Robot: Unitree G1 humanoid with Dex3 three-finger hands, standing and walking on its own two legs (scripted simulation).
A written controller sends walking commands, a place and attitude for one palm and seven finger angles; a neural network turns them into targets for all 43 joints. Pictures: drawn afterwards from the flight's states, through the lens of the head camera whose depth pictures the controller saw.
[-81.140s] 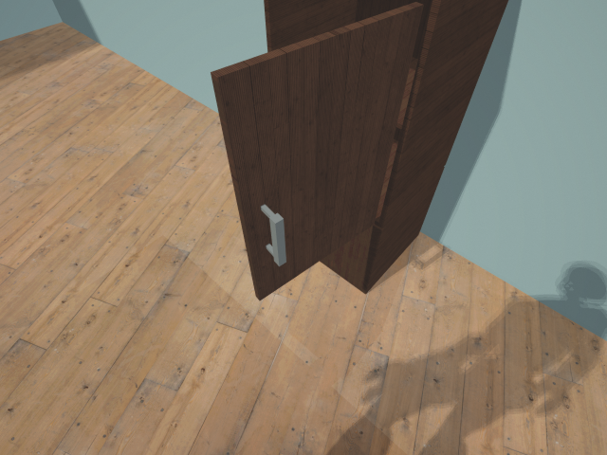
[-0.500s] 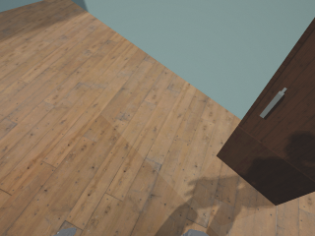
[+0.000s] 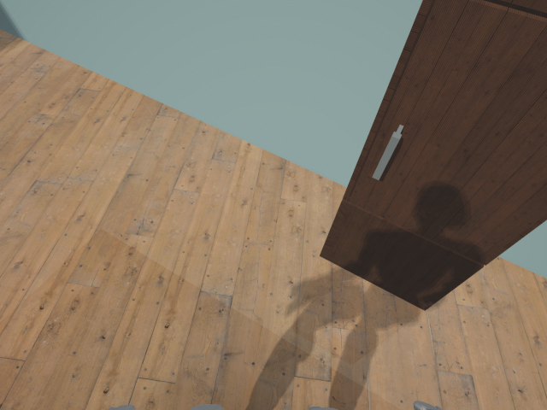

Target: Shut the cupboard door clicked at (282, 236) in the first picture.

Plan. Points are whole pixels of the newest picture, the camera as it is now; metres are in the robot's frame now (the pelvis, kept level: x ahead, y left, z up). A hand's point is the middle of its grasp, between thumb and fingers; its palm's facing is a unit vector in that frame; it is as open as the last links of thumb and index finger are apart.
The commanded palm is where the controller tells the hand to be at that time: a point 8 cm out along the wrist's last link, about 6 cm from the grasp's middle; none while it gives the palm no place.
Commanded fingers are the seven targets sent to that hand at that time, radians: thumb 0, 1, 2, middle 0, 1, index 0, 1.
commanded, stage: turn to face it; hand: left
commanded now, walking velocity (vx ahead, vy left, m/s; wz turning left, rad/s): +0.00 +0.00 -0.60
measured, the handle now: (388, 152) +0.69 -0.23 -0.08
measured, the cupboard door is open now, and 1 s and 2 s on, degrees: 0 0 0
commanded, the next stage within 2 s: take the last steps up to it in 0.64 s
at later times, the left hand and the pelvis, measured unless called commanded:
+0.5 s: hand (193, 396) +0.15 +0.13 -0.14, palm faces -0.24 -0.94 -0.26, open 7.4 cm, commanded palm none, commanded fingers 0.00 0.90 0.90 -0.20 -0.30 -0.20 -0.30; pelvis +0.00 -0.03 +0.01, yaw -14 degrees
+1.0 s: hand (211, 394) +0.16 +0.11 -0.16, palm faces -0.36 -0.91 -0.22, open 7.4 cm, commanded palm none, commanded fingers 0.00 0.90 0.90 -0.20 -0.30 -0.20 -0.30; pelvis +0.03 -0.06 +0.00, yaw -23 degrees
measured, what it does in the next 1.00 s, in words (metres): steps on the spot, turning right: right foot, then left foot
